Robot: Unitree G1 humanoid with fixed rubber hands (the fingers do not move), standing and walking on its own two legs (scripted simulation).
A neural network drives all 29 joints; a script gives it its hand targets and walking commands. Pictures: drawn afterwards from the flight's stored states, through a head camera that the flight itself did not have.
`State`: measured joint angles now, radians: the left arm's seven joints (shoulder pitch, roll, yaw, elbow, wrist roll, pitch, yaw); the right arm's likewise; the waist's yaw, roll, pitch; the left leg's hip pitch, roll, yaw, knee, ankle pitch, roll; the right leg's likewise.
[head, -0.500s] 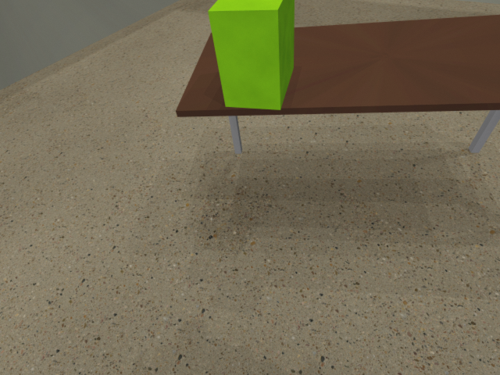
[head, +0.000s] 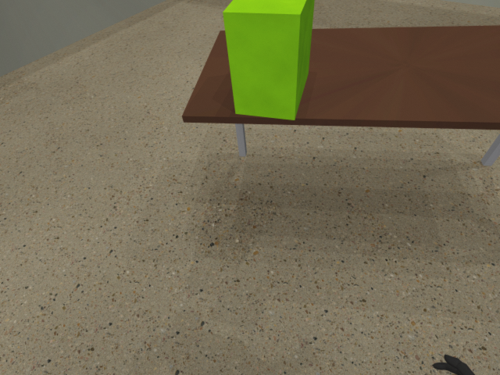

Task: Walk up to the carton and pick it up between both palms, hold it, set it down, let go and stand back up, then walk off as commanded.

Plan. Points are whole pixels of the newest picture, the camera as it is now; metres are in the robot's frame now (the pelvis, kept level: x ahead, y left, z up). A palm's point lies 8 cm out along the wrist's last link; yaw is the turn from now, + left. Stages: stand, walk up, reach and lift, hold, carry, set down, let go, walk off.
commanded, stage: stand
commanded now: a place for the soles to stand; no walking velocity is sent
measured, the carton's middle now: (273, 48) +0.95 -0.04 +0.07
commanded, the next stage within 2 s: none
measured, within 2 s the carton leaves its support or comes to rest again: neither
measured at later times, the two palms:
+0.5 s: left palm out of the picture +0.08 +0.32 -0.09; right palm out of the picture +0.11 -0.29 -0.09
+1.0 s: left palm out of the picture +0.08 +0.33 -0.09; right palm out of the picture +0.11 -0.29 -0.08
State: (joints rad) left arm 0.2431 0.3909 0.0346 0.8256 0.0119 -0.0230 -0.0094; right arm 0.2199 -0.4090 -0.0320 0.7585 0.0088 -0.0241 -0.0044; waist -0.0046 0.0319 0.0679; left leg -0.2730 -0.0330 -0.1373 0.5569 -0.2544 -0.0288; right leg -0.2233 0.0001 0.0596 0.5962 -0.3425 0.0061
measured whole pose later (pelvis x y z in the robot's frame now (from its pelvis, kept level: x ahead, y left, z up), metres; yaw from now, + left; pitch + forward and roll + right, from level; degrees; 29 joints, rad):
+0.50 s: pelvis +0.00 +0.01 +0.00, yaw +0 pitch -3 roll +0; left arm 0.24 0.39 0.02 0.83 0.01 -0.02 -0.01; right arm 0.18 -0.41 -0.03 0.79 0.01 -0.01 0.01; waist 0.00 0.03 0.07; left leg -0.26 -0.03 -0.14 0.56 -0.25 -0.03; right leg -0.18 0.00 0.06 0.54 -0.31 0.02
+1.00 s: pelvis +0.00 +0.02 +0.01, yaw +0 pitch -3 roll -1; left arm 0.23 0.39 0.02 0.86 0.01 -0.02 -0.01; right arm 0.18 -0.41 -0.03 0.81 0.01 -0.01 0.01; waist 0.00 0.03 0.06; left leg -0.24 -0.03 -0.14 0.54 -0.25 -0.02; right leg -0.15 0.00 0.06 0.49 -0.29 0.03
